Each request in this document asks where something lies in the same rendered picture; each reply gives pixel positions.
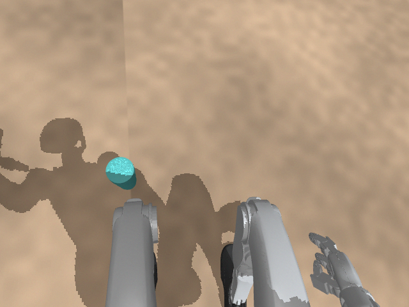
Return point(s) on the right robot foot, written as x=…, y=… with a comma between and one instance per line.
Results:
x=226, y=273

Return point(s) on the right robot hand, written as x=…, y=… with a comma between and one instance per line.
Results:
x=342, y=273

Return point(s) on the cup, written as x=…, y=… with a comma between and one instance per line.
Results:
x=121, y=172

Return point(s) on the right robot arm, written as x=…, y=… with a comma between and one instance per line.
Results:
x=356, y=297

